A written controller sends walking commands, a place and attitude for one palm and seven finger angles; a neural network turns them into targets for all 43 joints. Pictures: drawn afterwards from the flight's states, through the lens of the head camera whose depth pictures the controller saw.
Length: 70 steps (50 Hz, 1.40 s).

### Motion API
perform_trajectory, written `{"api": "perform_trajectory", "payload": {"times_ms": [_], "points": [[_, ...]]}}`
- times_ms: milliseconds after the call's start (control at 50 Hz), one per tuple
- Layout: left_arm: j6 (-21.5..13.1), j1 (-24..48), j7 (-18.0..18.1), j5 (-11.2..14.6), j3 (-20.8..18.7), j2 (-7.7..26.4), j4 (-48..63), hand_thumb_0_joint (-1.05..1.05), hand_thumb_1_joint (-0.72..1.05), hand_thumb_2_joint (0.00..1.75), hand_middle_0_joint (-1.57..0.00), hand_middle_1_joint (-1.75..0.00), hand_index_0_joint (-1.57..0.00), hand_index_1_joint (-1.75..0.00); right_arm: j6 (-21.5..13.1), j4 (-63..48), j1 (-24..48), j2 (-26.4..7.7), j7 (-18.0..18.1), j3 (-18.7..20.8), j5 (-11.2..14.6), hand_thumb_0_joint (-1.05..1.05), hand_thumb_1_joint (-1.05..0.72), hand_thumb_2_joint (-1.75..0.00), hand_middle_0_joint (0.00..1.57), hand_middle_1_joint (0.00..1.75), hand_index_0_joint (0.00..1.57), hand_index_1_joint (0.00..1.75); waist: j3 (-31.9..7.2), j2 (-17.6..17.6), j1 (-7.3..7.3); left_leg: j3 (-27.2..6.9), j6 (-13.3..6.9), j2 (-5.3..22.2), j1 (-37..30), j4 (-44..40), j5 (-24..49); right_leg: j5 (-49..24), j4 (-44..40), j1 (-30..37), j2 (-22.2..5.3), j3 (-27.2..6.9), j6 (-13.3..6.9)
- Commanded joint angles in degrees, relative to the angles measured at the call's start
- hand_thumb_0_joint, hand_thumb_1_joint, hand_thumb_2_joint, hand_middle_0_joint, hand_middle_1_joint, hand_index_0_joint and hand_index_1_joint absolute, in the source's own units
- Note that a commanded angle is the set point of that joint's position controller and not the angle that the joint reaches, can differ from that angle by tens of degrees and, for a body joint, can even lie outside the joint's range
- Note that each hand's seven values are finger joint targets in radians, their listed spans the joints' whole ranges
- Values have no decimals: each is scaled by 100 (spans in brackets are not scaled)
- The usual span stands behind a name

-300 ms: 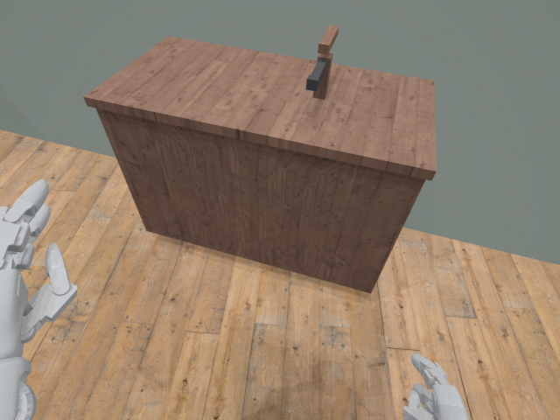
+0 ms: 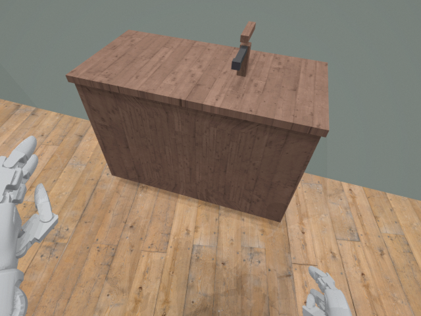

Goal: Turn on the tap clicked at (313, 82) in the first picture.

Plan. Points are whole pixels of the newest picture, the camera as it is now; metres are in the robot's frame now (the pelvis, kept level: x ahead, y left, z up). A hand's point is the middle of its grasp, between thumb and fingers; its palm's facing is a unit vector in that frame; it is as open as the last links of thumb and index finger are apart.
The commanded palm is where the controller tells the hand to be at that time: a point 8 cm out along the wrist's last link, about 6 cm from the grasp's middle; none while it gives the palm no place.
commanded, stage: look at it before walking up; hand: left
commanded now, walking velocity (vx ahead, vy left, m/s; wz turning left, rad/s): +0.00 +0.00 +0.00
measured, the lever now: (236, 64) +0.85 -0.02 +0.07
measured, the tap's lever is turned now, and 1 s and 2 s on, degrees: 0 0 0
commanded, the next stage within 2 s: walk around to get in front in 0.10 s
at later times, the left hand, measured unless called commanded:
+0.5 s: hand (38, 234) +0.19 +0.25 +0.15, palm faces +0.42 -0.82 -0.40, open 7.4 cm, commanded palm +0.13 +0.29 +0.17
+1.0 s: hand out of the picture +0.08 +0.29 +0.15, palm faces +0.69 -0.62 -0.38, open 7.4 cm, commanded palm +0.01 +0.31 +0.17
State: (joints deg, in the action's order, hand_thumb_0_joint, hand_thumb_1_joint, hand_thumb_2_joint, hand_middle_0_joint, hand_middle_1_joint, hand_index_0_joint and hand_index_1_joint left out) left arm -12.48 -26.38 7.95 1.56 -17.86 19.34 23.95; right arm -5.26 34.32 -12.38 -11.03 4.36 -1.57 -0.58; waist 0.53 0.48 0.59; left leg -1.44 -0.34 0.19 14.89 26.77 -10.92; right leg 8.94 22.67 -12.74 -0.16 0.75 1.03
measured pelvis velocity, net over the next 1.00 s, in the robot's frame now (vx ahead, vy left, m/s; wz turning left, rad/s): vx -0.03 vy -0.01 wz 0.39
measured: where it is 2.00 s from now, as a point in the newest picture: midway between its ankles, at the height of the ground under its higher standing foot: outside the picture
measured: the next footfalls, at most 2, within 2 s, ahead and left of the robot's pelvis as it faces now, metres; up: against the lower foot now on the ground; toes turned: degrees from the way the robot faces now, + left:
left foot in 1.00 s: -0.04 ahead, +0.13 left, +0.00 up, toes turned +26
right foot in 1.30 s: +0.05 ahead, -0.10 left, +0.00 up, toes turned +31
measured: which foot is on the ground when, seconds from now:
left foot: down 0.00-0.74, up 0.76-0.98, down 1.00-1.00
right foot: down 0.00-1.00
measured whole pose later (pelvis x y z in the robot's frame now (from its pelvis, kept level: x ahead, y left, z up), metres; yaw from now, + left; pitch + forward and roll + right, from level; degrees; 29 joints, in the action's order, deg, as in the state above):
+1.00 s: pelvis -0.03 -0.01 -0.02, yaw +22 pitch +0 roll +0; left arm -9.8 -27.3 9.8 1.8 -19.4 20.6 30.9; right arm -3.6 32.2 -13.2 -13.9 5.9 0.8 -1.2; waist 1.8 -1.5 0.0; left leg 3.0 0.4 2.1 16.4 34.7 -16.9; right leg 19.6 38.6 -18.1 -7.4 10.3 1.0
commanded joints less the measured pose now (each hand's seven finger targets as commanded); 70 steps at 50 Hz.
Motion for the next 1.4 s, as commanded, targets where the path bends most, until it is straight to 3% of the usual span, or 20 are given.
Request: {"api": "perform_trajectory", "payload": {"times_ms": [0, 440, 600, 660, 680, 720, 740, 780, 820, 900, 940, 960, 980, 1000, 1020, 1100, 1240, 1260, 1300, 1380], "points": [[-361, 486, 77, -15, -618, 931, 1218, 0, 90, 90, -20, -30, -20, -30, -269, -903, 527, -675, 68, 275, 25, 0, -90, -90, 20, 30, 20, 30, -513, 264, -36, -114, 16, 190, 353, -749, -68, -17, -311, 643, -38, -135, -37], [-327, 89, 139, 39, -845, 1067, 1675, 0, 90, 90, -20, -30, -20, -30, -249, -997, 450, -695, 20, 404, 86, 0, -90, -90, 20, 30, 20, 30, -608, 214, -87, -649, -119, 260, 907, -131, -171, 665, 277, 278, -512, -21, -49], [-344, 122, 108, 4, -929, 1067, 2080, 0, 90, 90, -20, -30, -20, -30, -400, -986, 471, -709, 77, 426, 8, 0, -90, -90, 20, 30, 20, 30, -745, 1225, -62, -2357, -696, 959, 1008, -896, 25, 1463, 1670, 188, 125, -134, 134], [-286, -259, 89, 78, -970, 1057, 1838, 0, 90, 90, -20, -30, -20, -30, -368, -878, 499, -698, 13, 436, 18, 0, -90, -90, 20, 30, 20, 30, -976, 856, -1, -1899, -522, 729, 839, -217, 928, 832, 607, 612, -26, -312, 36], [-212, -378, 104, 76, -1044, 1131, 1718, 0, 90, 90, -20, -30, -20, -30, -318, -879, 522, -655, -10, 439, 68, 0, -90, -90, 20, 30, 20, 30, -1059, 309, 8, -1464, -306, 440, 1165, 187, 354, 343, 239, 948, -384, -537, -108], [-97, 24, 160, 124, -900, 1108, 1659, 0, 90, 90, -20, -30, -20, -30, -181, -997, 442, -592, -26, 489, 141, 0, -90, -90, 20, 30, 20, 30, -731, -1304, -10, -85, 201, -296, 1755, 2445, -1252, 1061, -682, 367, -2152, -2058, -901], [-68, 66, 188, 130, -883, 1085, 1500, 0, 90, 90, -20, -30, -20, -30, -151, -927, 390, -690, -11, 511, 79, 0, -90, -90, 20, 30, 20, 30, -552, -1073, -24, -157, 216, -117, 1686, 3561, -1410, 837, -782, -139, -2355, -2049, -1045], [-27, 235, 167, 22, -851, 1077, 1363, 0, 90, 90, -20, -30, -20, -30, -76, -945, 521, -522, 17, 361, 37, 0, -90, -90, 20, 30, 20, 30, -447, -612, -84, -109, 249, 141, 1699, 3846, -1290, -444, -335, -76, -2092, -1019, -963], [-68, 246, 162, -36, -869, 1161, 1301, 0, 90, 90, -20, -30, -20, -30, -83, -987, 590, -472, 128, 310, 29, 0, -90, -90, 20, 30, 20, 30, -322, -867, -47, 116, 212, 294, 1111, 3003, -1372, -1299, -90, -207, -1837, -297, -767], [-100, 406, 263, -42, -887, 1199, 1766, 0, 90, 90, -20, -30, -20, -30, -108, -1093, 528, -439, 200, 292, -64, 0, -90, -90, 20, 30, 20, 30, -445, -863, 42, 659, 110, 134, 347, 1186, -1116, -1648, 333, -8, -1799, -49, -617], [-108, 347, 308, 19, -874, 1181, 2046, 0, 90, 90, -20, -30, -20, -30, -96, -1098, 305, -474, 190, 329, -61, 0, -90, -90, 20, 30, 20, 30, -749, -489, -131, 761, 76, -76, -349, -33, -147, -1826, 1209, 75, -1573, 240, -268], [-140, 338, 314, 68, -867, 1203, 2205, 0, 90, 90, -20, -30, -20, -30, -114, -1154, 289, -597, 192, 386, -34, 0, -90, -90, 20, 30, 20, 30, -907, 144, -160, 174, -185, 381, -814, -281, 1032, -1629, 2180, -293, -1166, 495, 49], [-200, 257, 293, 122, -839, 1206, 2497, 0, 90, 90, -20, -30, -20, -30, -184, -1212, 323, -747, 159, 425, -12, 0, -90, -90, 20, 30, 20, 30, -1002, 1359, -151, -1445, -734, 1506, -1462, -365, 3196, 852, 3290, -1405, -470, 620, 400], [-298, 97, 227, 76, -859, 1096, 2345, 0, 90, 90, -20, -30, -20, -30, -255, -1135, 126, -628, 55, 384, -47, 0, -90, -90, 20, 30, 20, 30, -915, 1676, -143, -2555, -1259, 2025, -1657, -391, 4479, 2672, 3977, -2172, -249, 199, 366], [-301, 246, 146, -30, -973, 1297, 2417, 0, 90, 90, -20, -30, -20, -30, -295, -999, 197, -658, -11, 402, -73, 0, -90, -90, 20, 30, 20, 30, -816, 1512, -147, -2768, -1400, 2153, -1593, -327, 4193, 2696, 4357, -2528, -396, -137, 370], [-255, -75, 73, 59, -859, 1032, 2330, 0, 90, 90, -20, -30, -20, -30, -415, -905, 277, -740, -165, 522, 81, 0, -90, -90, 20, 30, 20, 30, -719, 1357, -113, -1309, -908, 1248, -570, -233, 2587, 1686, 3217, -1435, -199, 91, 376], [26, 111, 41, 199, -854, 1034, 1580, 0, 90, 90, -20, -30, -20, -30, -319, -913, 493, -709, -58, 392, 85, 0, -90, -90, 20, 30, 20, 30, -457, 997, 5, -1523, -706, 1026, 751, -350, 405, 1066, 881, 315, 127, 212, 339], [62, 308, 40, 158, -846, 1070, 1480, 0, 90, 90, -20, -30, -20, -30, -285, -928, 580, -670, -47, 370, 102, 0, -90, -90, 20, 30, 20, 30, -438, 597, 64, -1325, -517, 812, 1073, 4, -176, 657, 137, 686, -105, 31, 231], [177, 712, 168, 34, -952, 1469, 1456, 0, 90, 90, -20, -30, -20, -30, -194, -1044, 649, -453, -21, 307, 89, 0, -90, -90, 20, 30, 20, 30, -387, -1584, 49, 77, 182, -365, 1960, 2732, -1916, 447, -1021, 607, -2359, -2638, -759], [135, 672, 148, 6, -726, 1159, 1278, 0, 90, 90, -20, -30, -20, -30, -44, -886, 665, -498, -5, 280, 24, 0, -90, -90, 20, 30, 20, 30, -382, -901, -57, 37, 390, 46, 1606, 4453, -1160, -26, -611, 3, -1845, -643, -680]]}}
